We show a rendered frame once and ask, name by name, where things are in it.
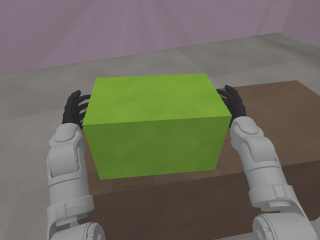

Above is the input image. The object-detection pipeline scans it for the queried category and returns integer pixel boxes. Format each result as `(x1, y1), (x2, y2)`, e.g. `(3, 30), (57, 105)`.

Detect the robot left forearm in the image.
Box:
(46, 123), (95, 240)

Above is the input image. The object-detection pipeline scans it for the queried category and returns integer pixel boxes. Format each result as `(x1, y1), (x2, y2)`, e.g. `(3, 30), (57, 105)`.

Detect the right robot hand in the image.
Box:
(216, 85), (246, 128)

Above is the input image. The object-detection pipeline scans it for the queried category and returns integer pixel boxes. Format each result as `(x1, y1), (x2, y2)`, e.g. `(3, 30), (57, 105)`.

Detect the robot right upper arm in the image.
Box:
(252, 212), (317, 240)

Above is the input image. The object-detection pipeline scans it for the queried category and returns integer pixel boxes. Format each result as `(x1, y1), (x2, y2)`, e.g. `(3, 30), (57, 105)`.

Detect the left robot hand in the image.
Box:
(62, 90), (91, 130)

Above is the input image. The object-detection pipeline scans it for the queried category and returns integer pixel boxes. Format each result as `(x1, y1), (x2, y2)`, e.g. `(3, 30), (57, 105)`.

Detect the pedestal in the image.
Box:
(77, 80), (320, 240)

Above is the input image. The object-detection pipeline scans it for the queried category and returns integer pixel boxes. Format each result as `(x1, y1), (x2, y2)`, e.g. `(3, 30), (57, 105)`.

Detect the robot right forearm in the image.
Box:
(230, 116), (319, 240)

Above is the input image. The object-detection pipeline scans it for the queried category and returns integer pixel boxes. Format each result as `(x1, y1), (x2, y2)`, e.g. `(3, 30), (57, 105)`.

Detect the robot left upper arm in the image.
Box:
(50, 222), (106, 240)

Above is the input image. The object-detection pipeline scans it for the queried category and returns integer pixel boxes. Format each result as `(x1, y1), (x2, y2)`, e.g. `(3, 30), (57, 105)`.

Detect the carton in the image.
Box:
(82, 73), (232, 180)

